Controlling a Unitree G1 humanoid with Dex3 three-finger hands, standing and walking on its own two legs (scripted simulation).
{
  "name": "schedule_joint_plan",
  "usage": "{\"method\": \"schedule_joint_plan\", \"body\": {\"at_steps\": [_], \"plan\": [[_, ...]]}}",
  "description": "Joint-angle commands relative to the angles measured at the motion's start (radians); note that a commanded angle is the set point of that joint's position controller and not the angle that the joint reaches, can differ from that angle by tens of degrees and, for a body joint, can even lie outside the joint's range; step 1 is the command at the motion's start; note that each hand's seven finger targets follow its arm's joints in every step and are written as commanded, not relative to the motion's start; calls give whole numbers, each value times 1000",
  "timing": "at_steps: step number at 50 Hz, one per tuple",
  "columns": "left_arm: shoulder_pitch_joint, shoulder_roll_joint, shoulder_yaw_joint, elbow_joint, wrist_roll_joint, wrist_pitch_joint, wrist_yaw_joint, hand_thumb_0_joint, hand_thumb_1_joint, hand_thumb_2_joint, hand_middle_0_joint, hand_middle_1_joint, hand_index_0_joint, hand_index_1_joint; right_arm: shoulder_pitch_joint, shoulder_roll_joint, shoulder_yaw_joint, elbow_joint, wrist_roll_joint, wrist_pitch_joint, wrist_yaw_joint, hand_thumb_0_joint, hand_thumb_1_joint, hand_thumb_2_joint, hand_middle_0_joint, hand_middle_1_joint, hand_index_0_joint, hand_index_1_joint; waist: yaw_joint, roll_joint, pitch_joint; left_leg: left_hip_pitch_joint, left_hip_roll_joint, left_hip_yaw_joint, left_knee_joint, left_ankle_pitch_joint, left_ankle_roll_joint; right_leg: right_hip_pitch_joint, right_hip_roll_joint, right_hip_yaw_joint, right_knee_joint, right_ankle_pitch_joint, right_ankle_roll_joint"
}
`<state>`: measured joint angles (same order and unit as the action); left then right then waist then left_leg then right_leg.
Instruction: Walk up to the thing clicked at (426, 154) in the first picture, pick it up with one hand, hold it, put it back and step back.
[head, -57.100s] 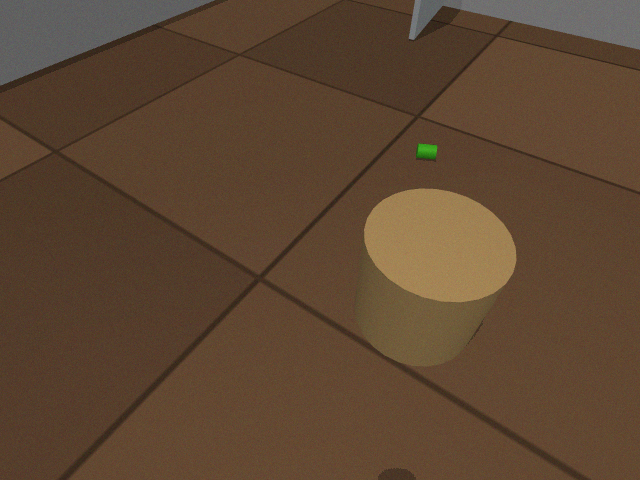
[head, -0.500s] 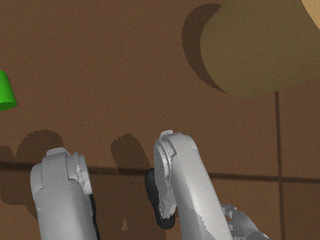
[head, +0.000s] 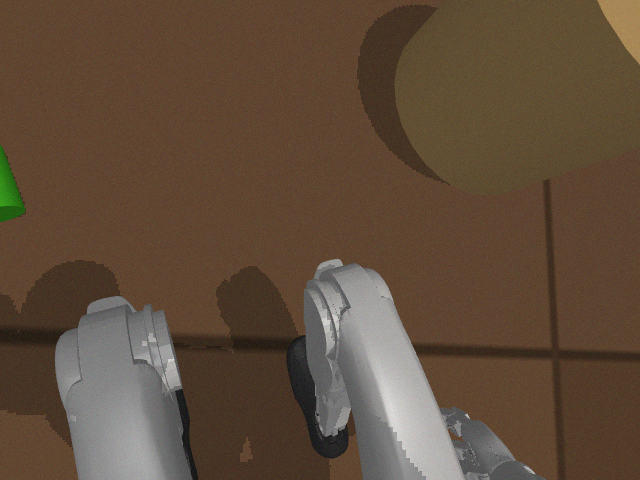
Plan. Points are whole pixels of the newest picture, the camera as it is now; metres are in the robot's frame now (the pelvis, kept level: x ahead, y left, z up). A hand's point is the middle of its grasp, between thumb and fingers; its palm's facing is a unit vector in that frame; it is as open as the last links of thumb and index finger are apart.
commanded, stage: rise first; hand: left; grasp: from above
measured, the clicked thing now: out of the picture +0.48 +0.37 -0.29
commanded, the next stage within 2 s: none
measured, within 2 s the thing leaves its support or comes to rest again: neither
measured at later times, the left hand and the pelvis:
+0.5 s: hand out of the picture +0.44 +0.39 -0.16, palm faces -0.42 -0.13 -0.90, open 14.4 cm; pelvis +0.00 +0.00 +0.00, yaw +0 degrees
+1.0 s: hand out of the picture +0.44 +0.39 -0.15, palm faces -0.43 -0.13 -0.90, open 14.4 cm; pelvis +0.00 +0.00 +0.00, yaw +0 degrees
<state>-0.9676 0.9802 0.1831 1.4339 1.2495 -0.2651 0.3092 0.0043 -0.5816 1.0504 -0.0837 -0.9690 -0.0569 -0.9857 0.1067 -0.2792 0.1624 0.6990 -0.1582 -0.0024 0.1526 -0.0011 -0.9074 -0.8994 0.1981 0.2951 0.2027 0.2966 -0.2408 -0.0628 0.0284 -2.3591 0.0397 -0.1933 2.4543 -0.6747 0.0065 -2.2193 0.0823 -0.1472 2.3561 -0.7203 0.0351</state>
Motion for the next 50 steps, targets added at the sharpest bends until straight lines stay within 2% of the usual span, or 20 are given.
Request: {"method": "schedule_joint_plan", "body": {"at_steps": [1,6,8,14,20,22,24,27,30,31,32,33,35,37,39,42,44,45,49,50], "plan": [[-270,323,38,-167,-22,-4,33,0,-611,1060,-62,-963,-38,-986,202,-279,-87,-4,-2,3,-15,0,-899,-901,199,300,199,300,14,427,-695,591,5,75,-234,213,18,281,18,-62,-225,275,-62],[-255,280,3,-122,-24,-6,23,0,-611,1061,-63,-968,-40,-991,196,-273,-83,-3,-2,1,-16,0,-900,-901,199,300,199,300,1,412,-631,561,4,71,-245,173,18,250,17,-63,-232,245,-64],[-279,315,20,-148,-23,-10,23,0,-607,1060,-64,-962,-40,-985,200,-279,-83,-6,1,3,-18,0,-898,-900,199,300,200,300,9,415,-651,565,4,76,-243,176,18,263,18,-61,-233,247,-64],[-292,325,37,-198,-22,-17,25,0,-611,1075,-63,-958,-35,-986,199,-280,-85,-11,2,5,-17,0,-899,-901,199,300,199,300,14,455,-703,612,4,70,-248,205,13,268,15,-66,-221,266,-64],[-287,292,21,-174,-31,-5,27,0,-611,1068,-66,-957,-39,-983,207,-275,-87,-7,2,3,-16,0,-898,-900,199,300,200,300,1,407,-676,578,4,83,-235,205,21,282,17,-58,-245,273,-58],[-248,297,23,-132,-31,6,26,0,-611,1062,-63,-972,-41,-994,203,-276,-86,-9,4,2,-15,0,-901,-901,199,300,199,300,14,422,-661,588,5,74,-248,202,17,262,16,-62,-230,264,-64],[-275,328,44,-180,-28,3,27,0,-611,1068,-64,-967,-39,-992,203,-278,-87,-15,5,5,-16,0,-900,-901,199,300,199,300,23,424,-705,591,3,75,-249,197,18,279,17,-64,-233,262,-63],[-257,301,19,-158,-31,11,12,0,-611,1071,-66,-961,-38,-988,196,-272,-86,-14,8,5,-17,0,-899,-900,199,300,200,300,17,414,-671,568,1,81,-252,173,20,269,17,-57,-240,244,-65],[-281,326,41,-191,-36,10,10,0,-611,1070,-67,-963,-41,-989,205,-274,-87,-18,8,8,-20,0,-899,-900,199,300,200,300,21,404,-710,571,1,87,-241,198,24,302,18,-54,-248,265,-59],[-255,303,22,-150,-33,11,7,0,-611,1072,-65,-961,-38,-987,204,-268,-85,-17,7,9,-19,0,-898,-900,199,300,200,300,11,392,-681,544,0,89,-238,186,24,302,18,-51,-249,256,-60],[-276,300,29,-192,-42,4,8,0,-608,1059,-65,-969,-44,-990,207,-272,-87,-19,7,8,-18,0,-898,-899,200,300,200,300,12,399,-697,561,-1,86,-245,192,23,305,16,-56,-247,261,-60],[-262,285,11,-158,-35,7,6,0,-611,1066,-63,-968,-39,-991,205,-271,-84,-13,6,8,-18,0,-899,-900,199,300,200,300,2,400,-679,566,0,81,-246,194,22,291,16,-59,-243,262,-60],[-264,284,6,-158,-35,6,1,0,-611,1065,-64,-965,-40,-988,204,-273,-87,-12,9,6,-20,0,-898,-900,199,300,200,300,3,404,-668,581,2,74,-251,190,20,267,16,-60,-240,255,-63],[-284,312,22,-169,-36,0,3,0,-611,1070,-65,-959,-39,-985,205,-276,-86,-17,9,8,-21,0,-897,-899,200,300,200,300,9,412,-674,563,1,75,-254,187,18,276,14,-60,-239,255,-63],[-263,297,12,-146,-34,2,-1,0,-611,1068,-69,-964,-44,-989,208,-271,-82,-14,7,8,-20,0,-898,-900,199,300,200,300,4,385,-657,555,1,81,-245,185,23,286,16,-56,-248,253,-61],[-293,333,36,-188,-32,-7,6,0,-611,1065,-68,-967,-45,-989,206,-273,-79,-17,5,9,-22,0,-899,-899,199,300,200,300,15,413,-695,567,0,87,-238,198,23,304,17,-53,-250,262,-60],[-295,327,30,-209,-28,-8,6,0,-611,1068,-69,-964,-44,-989,205,-271,-81,-16,5,11,-22,0,-898,-899,200,300,200,300,25,437,-721,595,1,88,-243,212,20,302,18,-52,-244,271,-62],[-281,316,25,-180,-27,-5,5,0,-611,1073,-70,-961,-43,-988,205,-274,-84,-19,6,9,-21,0,-900,-900,199,300,200,300,8,429,-703,589,2,84,-239,212,20,286,16,-57,-240,268,-62],[-302,312,20,-208,-25,-1,3,0,-611,1070,-67,-964,-42,-989,211,-275,-86,-18,8,11,-21,0,-899,-899,200,300,200,300,10,443,-708,606,3,75,-260,211,16,276,16,-64,-235,268,-65],[-281,300,15,-169,-26,4,3,0,-611,1073,-67,-963,-39,-990,210,-277,-88,-17,9,12,-22,0,-899,-900,199,300,200,300,5,438,-686,603,1,72,-262,207,16,263,12,-64,-233,263,-65]]}}
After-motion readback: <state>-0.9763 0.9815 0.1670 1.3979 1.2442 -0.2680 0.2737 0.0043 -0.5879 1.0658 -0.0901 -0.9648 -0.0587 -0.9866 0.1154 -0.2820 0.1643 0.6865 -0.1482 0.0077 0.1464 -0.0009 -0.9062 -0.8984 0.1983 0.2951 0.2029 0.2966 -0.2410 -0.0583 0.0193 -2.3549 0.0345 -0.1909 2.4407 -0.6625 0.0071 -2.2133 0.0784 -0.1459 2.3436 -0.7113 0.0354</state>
